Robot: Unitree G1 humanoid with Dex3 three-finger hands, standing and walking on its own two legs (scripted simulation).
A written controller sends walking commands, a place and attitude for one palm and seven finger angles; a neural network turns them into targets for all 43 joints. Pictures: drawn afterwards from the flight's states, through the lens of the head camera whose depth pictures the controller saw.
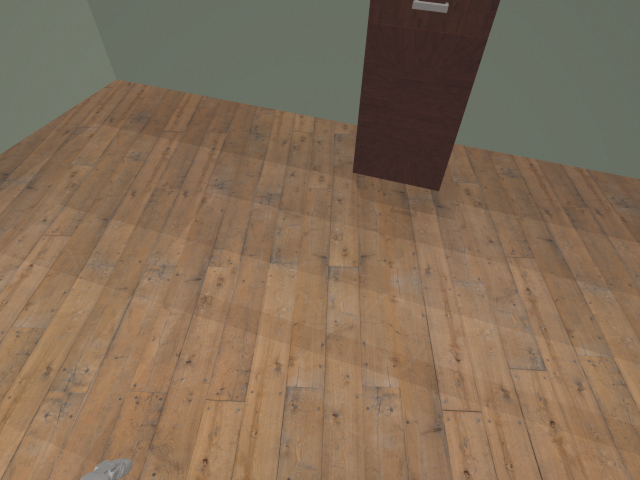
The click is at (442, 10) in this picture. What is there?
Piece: drawer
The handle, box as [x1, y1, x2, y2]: [412, 0, 448, 12]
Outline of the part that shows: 412,4 412,8 446,12 448,3 441,4 414,0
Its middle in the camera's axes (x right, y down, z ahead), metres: +0.39 -0.82 +1.36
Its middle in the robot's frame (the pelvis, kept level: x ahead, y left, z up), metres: +1.59 -0.32 +0.05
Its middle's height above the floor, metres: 0.82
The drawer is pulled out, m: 0.00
